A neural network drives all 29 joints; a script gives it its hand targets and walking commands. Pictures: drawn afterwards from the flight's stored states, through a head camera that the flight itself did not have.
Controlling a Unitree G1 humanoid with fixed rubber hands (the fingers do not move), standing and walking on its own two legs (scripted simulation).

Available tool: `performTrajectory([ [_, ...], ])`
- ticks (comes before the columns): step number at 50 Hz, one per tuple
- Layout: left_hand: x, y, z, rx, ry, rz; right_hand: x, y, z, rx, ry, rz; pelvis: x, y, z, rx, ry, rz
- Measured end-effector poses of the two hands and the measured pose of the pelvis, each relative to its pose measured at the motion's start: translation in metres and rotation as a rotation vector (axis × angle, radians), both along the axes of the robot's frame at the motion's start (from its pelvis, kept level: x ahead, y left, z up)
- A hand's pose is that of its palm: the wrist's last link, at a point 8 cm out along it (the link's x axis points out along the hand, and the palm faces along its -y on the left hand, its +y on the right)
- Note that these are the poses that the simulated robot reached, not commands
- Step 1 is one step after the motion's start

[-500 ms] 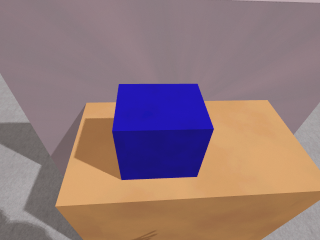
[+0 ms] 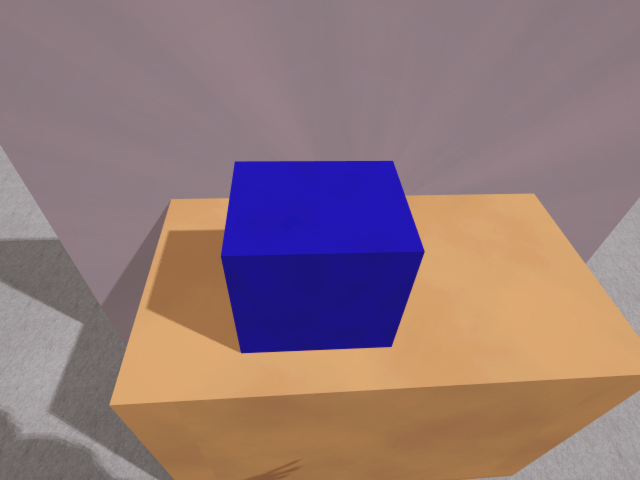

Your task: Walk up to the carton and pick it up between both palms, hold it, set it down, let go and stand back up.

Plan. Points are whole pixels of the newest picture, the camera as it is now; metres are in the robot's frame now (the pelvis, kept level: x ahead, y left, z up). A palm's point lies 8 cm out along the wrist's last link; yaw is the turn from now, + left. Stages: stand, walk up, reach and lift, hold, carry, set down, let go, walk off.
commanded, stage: stand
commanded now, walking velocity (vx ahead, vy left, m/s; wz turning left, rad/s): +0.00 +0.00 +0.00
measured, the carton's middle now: (316, 257) +0.47 +0.00 +0.00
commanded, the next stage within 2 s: none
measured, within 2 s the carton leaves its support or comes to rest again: neither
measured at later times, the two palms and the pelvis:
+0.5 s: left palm out of the picture +0.08 +0.26 -0.11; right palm out of the picture +0.09 -0.27 -0.10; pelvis +0.01 -0.01 +0.00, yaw +0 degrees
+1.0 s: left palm out of the picture +0.08 +0.26 -0.11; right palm out of the picture +0.08 -0.27 -0.10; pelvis +0.01 -0.01 +0.00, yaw -1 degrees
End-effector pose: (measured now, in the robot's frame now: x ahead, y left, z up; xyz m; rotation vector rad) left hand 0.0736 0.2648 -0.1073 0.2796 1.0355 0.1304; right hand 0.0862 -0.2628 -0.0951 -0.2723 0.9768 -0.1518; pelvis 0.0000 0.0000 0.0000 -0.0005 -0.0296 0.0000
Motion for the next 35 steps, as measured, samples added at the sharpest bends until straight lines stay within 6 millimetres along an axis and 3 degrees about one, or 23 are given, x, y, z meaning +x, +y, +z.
performTrajectory([
  [35,0.014,-0.008,0.002,0.01,0.005,-0.004,0.0,-0.01,-0.007,0.005,0.039,-0.02,0.011,-0.009,0.001,0.002,0.006,-0.01],
])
